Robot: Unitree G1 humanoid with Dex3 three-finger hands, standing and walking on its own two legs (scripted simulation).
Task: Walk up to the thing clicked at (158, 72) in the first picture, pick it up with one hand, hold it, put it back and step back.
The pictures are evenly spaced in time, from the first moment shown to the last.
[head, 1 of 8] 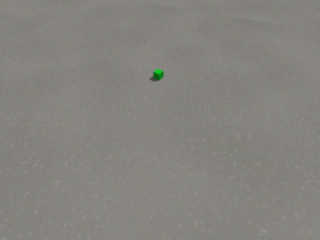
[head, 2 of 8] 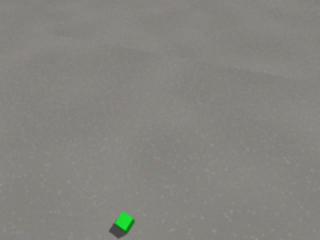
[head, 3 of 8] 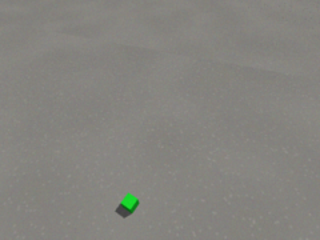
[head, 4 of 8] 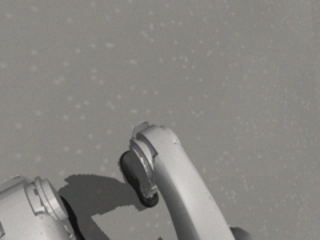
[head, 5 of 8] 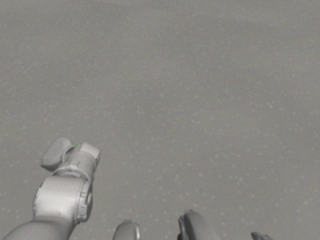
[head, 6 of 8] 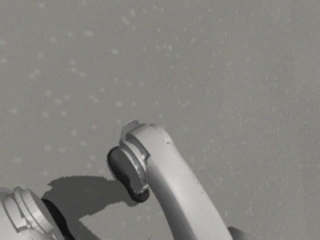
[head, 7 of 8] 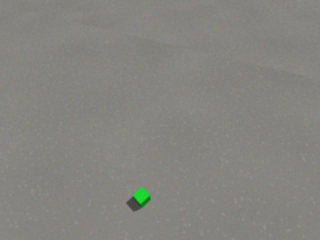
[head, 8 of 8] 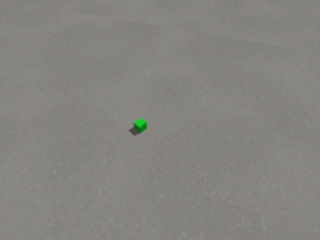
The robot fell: no
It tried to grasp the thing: yes
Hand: left
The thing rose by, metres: 0.65
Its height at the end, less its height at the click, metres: +0.00
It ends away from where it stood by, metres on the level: 0.02
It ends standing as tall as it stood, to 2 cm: yes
